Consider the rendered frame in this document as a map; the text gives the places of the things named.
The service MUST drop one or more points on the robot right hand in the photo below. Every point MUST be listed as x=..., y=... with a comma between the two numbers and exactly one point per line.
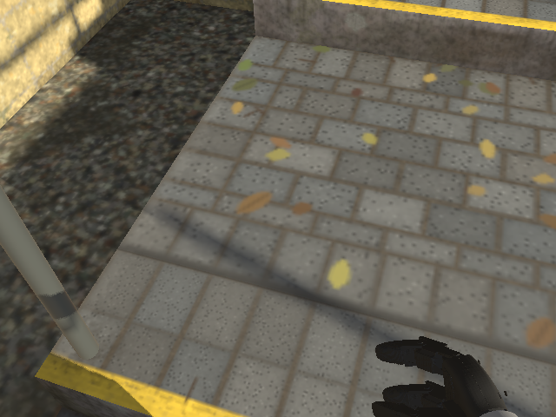
x=468, y=390

